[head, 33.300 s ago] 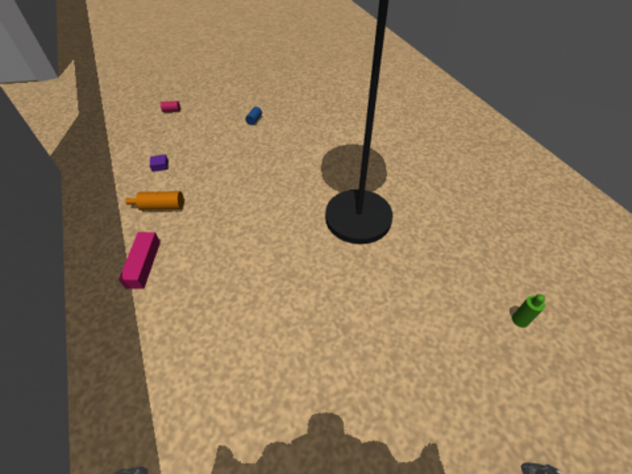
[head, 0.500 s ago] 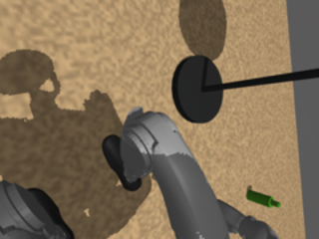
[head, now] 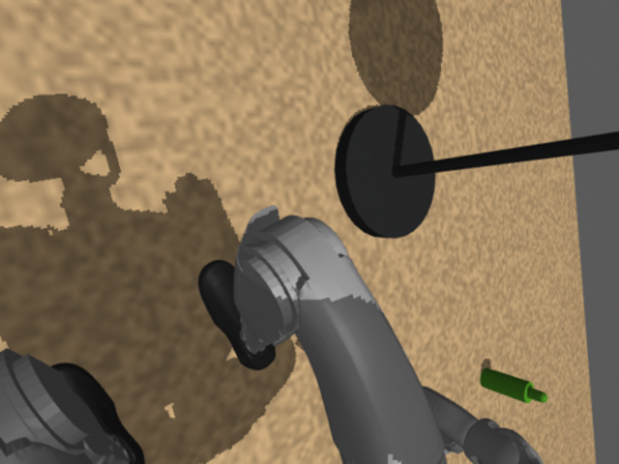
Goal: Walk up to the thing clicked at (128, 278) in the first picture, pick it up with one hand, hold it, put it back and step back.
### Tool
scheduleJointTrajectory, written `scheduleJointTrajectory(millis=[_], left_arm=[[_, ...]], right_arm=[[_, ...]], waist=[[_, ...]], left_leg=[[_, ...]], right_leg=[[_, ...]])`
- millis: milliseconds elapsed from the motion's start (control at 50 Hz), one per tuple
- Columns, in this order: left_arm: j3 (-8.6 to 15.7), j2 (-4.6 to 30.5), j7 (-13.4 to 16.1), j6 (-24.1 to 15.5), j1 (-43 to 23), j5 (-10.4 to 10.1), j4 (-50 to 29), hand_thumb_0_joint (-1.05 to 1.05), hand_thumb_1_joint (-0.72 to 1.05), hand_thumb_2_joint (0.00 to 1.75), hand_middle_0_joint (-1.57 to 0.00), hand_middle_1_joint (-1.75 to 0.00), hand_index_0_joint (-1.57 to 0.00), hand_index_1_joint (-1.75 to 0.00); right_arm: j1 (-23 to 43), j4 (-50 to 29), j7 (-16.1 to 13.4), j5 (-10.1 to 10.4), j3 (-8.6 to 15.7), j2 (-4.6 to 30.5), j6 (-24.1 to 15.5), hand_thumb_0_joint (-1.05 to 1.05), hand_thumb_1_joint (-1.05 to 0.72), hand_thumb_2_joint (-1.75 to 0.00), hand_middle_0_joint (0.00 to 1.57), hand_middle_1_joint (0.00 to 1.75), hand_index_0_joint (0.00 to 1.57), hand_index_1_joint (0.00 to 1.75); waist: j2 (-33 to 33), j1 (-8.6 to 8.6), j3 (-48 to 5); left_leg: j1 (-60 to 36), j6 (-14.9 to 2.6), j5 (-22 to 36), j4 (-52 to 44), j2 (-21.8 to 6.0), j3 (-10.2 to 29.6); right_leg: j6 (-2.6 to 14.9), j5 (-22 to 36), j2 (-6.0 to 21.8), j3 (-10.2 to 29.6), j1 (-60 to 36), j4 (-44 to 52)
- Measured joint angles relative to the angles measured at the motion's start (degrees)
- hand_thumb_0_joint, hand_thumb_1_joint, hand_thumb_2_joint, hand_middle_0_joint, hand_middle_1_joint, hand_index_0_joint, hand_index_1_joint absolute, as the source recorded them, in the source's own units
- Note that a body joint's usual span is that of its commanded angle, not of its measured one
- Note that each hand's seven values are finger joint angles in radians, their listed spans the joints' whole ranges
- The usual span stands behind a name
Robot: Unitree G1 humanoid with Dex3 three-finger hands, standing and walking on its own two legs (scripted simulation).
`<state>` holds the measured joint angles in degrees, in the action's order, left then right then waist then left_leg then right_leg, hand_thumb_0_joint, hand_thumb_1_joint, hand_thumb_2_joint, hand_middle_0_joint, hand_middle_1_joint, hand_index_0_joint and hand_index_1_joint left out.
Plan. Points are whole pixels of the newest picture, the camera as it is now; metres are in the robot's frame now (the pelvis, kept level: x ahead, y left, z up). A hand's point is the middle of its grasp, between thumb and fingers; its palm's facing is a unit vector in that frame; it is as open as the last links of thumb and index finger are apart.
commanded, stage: close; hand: left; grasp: from above
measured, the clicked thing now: out of the picture +0.47 +0.39 -0.30
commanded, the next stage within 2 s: settle in 1.62 s
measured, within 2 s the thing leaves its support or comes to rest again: neither
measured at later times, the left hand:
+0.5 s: hand out of the picture +0.44 +0.38 -0.28, palm faces -0.14 -0.41 -0.90, open 12.7 cm
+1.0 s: hand out of the picture +0.45 +0.37 -0.28, palm faces -0.12 -0.41 -0.90, open 11.2 cm
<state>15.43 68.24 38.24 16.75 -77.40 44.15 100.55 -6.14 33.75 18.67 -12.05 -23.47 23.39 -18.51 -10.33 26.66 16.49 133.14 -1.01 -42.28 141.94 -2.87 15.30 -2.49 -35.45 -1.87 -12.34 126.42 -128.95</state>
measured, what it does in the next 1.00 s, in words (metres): stands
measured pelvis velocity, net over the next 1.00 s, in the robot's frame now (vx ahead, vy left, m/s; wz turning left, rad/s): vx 0.00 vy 0.00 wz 0.00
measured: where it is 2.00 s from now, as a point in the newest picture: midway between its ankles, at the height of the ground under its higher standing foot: (182, 383)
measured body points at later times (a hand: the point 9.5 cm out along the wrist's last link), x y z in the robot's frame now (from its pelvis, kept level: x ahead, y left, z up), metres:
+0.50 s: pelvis +0.00 +0.00 +0.00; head +0.32 +0.13 +0.28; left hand +0.45 +0.39 -0.23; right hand +0.03 -0.24 -0.04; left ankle +0.06 +0.12 -0.30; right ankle +0.13 -0.11 -0.30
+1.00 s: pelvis +0.00 +0.00 +0.00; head +0.33 +0.13 +0.28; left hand +0.45 +0.39 -0.23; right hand +0.03 -0.24 -0.04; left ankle +0.06 +0.12 -0.30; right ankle +0.13 -0.11 -0.30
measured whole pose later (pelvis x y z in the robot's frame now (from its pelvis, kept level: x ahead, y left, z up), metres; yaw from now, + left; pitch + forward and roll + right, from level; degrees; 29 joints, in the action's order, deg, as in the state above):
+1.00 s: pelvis +0.00 +0.00 +0.00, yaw +0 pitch +31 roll -17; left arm 15.7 67.5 38.7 16.9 -77.0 43.2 100.3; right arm -6.3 33.9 19.2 -12.1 -23.1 23.7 -19.3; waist -10.2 27.0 16.5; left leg 133.2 -1.0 -42.4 142.0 -2.9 15.2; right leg -2.5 -35.5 -1.9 -12.2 126.6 -129.2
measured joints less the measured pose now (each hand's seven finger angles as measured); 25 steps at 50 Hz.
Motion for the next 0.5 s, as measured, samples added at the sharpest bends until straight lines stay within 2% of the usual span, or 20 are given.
scheduleJointTrajectory(millis=[180, 500], left_arm=[[-1.0, -0.3, -0.8, 0.2, 0.1, 0.5, 0.0, 0.00, -0.42, 0.97, -0.09, -1.17, -0.12, -1.14], [-0.6, -1.3, -0.2, -0.2, 0.9, 0.1, 0.1, 0.00, -0.37, 1.00, -0.11, -1.21, -0.15, -1.18]], right_arm=[[-0.1, 0.6, -0.3, 0.0, 0.0, -0.1, -0.2, 0.01, -0.92, -0.90, 0.20, 0.30, 0.20, 0.30], [-0.6, 1.2, -0.1, -0.2, 0.6, -0.2, -0.6, 0.01, -0.93, -0.90, 0.20, 0.30, 0.20, 0.30]], waist=[[0.2, 0.23, -0.4], [0.2, -0.02, -0.3]], left_leg=[[-0.1, -0.09, 0.1, 0.1, -0.1, -0.1], [0.1, -0.40, 0.3, 0.2, 0.0, -0.4]], right_leg=[[-0.07, 0.2, -0.1, 0.1, 0.0, -0.1], [-0.33, 0.2, -0.1, 0.3, -0.1, -0.1]])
